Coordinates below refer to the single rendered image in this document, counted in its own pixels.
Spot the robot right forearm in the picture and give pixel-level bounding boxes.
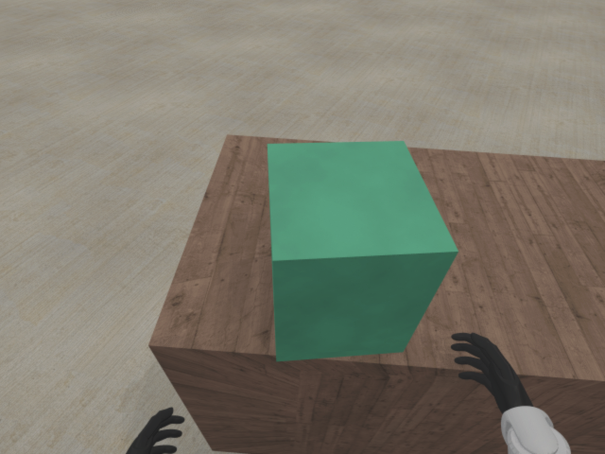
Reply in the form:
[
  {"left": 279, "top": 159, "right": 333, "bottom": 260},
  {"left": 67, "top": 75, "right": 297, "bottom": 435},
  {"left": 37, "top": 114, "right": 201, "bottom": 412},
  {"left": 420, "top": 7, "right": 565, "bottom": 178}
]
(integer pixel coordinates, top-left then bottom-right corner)
[{"left": 501, "top": 406, "right": 571, "bottom": 454}]

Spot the pedestal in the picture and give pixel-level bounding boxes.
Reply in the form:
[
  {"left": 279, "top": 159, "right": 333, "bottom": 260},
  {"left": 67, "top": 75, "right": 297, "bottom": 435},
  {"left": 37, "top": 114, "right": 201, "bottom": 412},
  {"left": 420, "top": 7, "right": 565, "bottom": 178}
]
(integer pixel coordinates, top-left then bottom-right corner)
[{"left": 148, "top": 134, "right": 605, "bottom": 454}]

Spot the right robot hand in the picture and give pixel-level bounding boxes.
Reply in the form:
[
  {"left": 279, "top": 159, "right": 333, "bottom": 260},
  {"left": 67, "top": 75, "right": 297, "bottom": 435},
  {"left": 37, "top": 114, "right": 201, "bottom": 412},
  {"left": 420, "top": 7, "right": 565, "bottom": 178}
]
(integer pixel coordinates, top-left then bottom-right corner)
[{"left": 451, "top": 333, "right": 533, "bottom": 414}]

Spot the left robot hand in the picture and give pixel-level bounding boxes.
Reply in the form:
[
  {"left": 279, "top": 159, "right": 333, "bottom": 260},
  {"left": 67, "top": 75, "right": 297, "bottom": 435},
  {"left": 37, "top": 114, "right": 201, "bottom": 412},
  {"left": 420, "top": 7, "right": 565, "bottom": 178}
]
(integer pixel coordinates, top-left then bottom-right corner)
[{"left": 126, "top": 407, "right": 184, "bottom": 454}]

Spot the carton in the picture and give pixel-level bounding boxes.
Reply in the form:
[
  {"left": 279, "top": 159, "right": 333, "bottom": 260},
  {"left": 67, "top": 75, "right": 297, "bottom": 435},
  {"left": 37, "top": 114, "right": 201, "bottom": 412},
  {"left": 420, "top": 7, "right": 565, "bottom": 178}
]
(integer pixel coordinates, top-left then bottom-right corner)
[{"left": 268, "top": 141, "right": 458, "bottom": 361}]

